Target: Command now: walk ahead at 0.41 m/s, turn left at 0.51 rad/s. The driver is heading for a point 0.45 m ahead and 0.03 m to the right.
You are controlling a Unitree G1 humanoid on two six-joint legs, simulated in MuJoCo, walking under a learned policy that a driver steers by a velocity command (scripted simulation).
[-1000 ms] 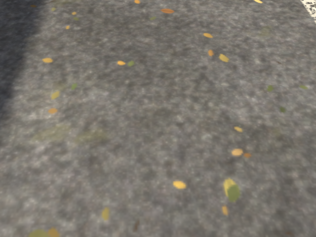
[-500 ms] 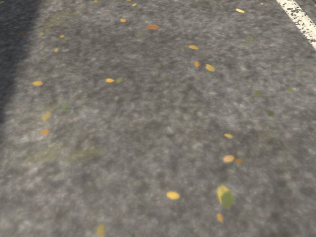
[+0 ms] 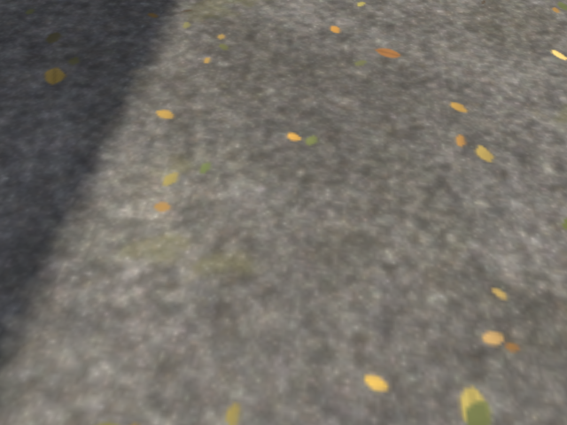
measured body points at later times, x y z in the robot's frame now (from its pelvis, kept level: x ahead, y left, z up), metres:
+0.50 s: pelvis +0.29 +0.02 +0.00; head +0.33 +0.03 +0.45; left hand +0.47 +0.29 -0.09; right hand +0.33 -0.27 -0.13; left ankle +0.06 +0.09 -0.64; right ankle +0.41 -0.05 -0.72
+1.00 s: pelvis +0.44 +0.07 +0.01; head +0.45 +0.09 +0.46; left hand +0.50 +0.34 -0.13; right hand +0.62 -0.16 -0.09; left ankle +0.47 +0.20 -0.72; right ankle +0.41 -0.05 -0.72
